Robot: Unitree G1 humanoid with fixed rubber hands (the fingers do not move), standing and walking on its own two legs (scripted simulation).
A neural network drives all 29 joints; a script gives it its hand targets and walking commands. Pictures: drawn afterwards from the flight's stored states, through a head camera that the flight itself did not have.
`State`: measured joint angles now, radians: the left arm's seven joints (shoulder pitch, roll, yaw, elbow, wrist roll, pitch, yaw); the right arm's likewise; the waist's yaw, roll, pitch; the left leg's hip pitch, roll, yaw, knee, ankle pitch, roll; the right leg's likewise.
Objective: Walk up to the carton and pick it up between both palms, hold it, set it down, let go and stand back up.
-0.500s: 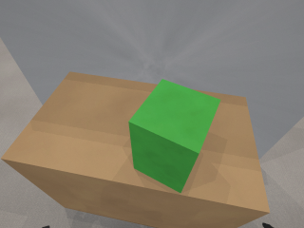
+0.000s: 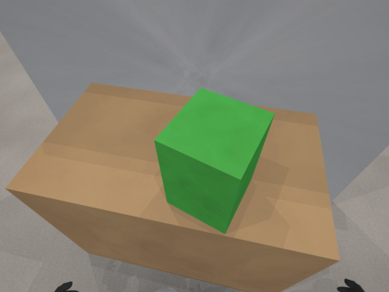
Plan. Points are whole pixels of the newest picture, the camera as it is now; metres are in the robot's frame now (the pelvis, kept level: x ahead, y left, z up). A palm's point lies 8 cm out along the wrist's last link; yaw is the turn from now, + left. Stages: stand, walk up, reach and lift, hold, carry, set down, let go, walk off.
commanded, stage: walk up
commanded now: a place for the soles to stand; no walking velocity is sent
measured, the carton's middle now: (213, 164) +0.39 -0.01 +0.01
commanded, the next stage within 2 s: reach and lift in 1.32 s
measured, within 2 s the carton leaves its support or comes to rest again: neither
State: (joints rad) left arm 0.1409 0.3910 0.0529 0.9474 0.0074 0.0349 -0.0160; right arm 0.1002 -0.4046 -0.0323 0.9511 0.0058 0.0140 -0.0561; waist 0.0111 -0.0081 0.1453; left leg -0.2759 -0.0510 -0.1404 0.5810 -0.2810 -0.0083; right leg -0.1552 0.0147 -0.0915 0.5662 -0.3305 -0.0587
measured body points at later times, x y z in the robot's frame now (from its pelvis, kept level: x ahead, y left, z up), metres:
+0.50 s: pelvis -0.01 +0.02 +0.00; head +0.02 +0.04 +0.45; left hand +0.09 +0.35 -0.12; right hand +0.11 -0.30 -0.10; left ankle +0.07 +0.14 -0.73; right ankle -0.01 -0.08 -0.73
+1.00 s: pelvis +0.01 +0.03 +0.01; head +0.02 +0.03 +0.46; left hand +0.14 +0.34 -0.11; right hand +0.11 -0.30 -0.10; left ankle +0.07 +0.14 -0.73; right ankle -0.01 -0.08 -0.73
